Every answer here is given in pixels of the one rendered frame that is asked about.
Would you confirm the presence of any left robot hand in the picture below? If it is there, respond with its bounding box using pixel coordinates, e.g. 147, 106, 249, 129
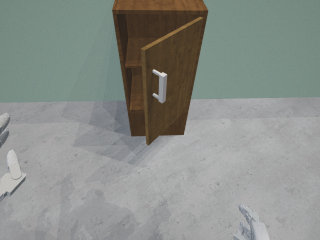
0, 113, 27, 202

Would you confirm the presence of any cupboard door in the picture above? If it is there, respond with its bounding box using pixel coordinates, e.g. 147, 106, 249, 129
141, 17, 204, 146

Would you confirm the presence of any handle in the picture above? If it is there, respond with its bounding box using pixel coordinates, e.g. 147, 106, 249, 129
152, 69, 167, 104

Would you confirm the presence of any right robot hand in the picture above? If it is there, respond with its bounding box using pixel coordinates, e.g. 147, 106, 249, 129
233, 204, 271, 240

